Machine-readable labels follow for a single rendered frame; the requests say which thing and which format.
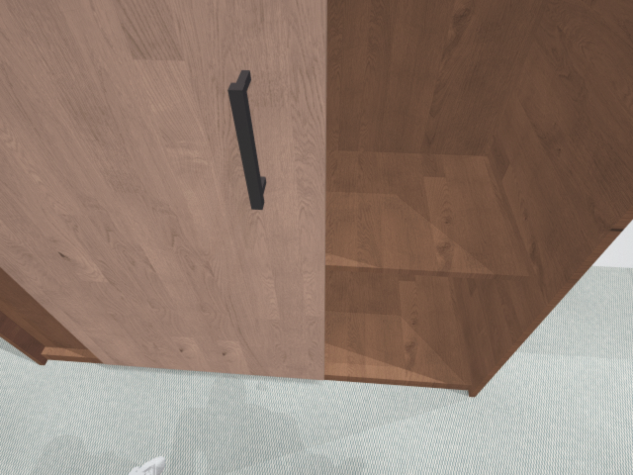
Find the wardrobe door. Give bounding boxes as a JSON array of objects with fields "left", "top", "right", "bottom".
[
  {"left": 0, "top": 267, "right": 88, "bottom": 349},
  {"left": 0, "top": 0, "right": 327, "bottom": 380}
]

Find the handle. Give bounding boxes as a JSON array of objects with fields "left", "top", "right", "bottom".
[{"left": 227, "top": 70, "right": 266, "bottom": 210}]

